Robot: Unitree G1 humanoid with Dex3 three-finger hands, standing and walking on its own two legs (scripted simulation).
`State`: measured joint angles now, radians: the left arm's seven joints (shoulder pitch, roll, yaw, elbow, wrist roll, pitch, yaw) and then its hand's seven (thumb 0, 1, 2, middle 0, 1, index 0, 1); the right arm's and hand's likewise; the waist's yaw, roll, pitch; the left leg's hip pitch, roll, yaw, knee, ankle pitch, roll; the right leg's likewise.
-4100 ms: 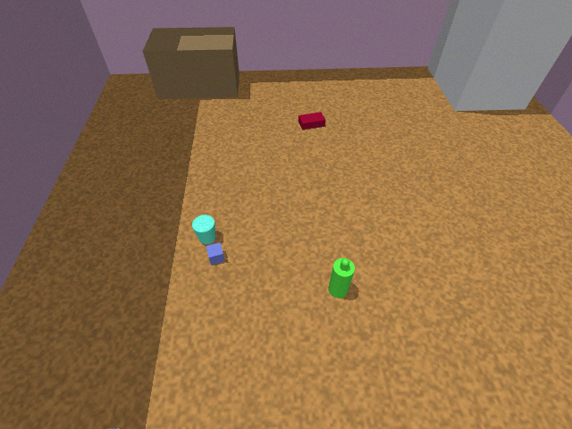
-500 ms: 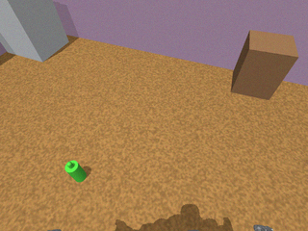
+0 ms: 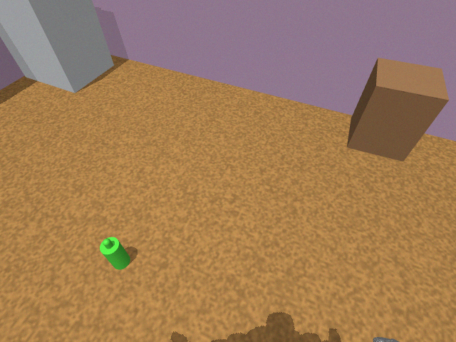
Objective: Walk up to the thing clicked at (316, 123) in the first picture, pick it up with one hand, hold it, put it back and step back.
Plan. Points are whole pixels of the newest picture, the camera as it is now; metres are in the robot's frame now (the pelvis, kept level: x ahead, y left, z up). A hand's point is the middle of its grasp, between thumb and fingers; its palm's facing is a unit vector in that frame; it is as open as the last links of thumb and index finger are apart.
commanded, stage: stand
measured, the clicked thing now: out of the picture +1.02 +1.50 -0.76
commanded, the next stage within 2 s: none
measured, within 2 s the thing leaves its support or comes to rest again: neither
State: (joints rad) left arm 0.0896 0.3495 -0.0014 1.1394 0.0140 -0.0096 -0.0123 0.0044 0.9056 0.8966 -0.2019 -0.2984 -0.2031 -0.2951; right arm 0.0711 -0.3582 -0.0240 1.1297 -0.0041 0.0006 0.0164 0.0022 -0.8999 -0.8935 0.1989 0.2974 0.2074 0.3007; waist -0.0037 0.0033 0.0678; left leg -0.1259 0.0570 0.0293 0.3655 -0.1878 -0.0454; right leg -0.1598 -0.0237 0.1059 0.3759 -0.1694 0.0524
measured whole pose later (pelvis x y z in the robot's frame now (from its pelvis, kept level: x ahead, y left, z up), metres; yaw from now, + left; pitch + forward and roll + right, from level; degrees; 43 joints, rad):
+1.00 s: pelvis +0.01 +0.01 +0.00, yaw +1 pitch -2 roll +0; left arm 0.11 0.36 0.00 1.12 0.01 -0.01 -0.01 0.00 0.91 0.90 -0.20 -0.30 -0.20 -0.29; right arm 0.10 -0.35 -0.02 1.12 0.00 0.00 0.01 0.00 -0.90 -0.89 0.20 0.30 0.21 0.30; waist 0.00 0.00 0.07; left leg -0.12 0.05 0.02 0.37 -0.21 -0.04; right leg -0.14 -0.04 0.10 0.36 -0.18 0.06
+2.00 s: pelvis +0.01 +0.00 +0.00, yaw +1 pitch -2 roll +0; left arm 0.13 0.36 0.00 1.11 0.02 0.00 -0.01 0.00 0.91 0.90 -0.20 -0.30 -0.20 -0.30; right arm 0.12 -0.35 -0.02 1.12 0.00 0.00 0.01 0.00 -0.90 -0.89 0.20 0.30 0.21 0.30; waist 0.00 0.00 0.06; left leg -0.12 0.05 0.01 0.36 -0.19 -0.04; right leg -0.14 -0.04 0.08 0.36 -0.18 0.06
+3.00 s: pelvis +0.38 -0.02 +0.00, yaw +2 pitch -3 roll +0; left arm 0.23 0.41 0.04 0.88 -0.01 -0.06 -0.05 0.01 0.91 0.90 -0.20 -0.30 -0.20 -0.30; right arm 0.27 -0.37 -0.06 0.85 0.00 -0.07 0.05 0.00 -0.90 -0.89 0.20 0.30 0.21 0.30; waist -0.02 -0.03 0.09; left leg -0.15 0.01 0.07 0.44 -0.25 0.03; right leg -0.45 -0.04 0.08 1.05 -0.32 -0.02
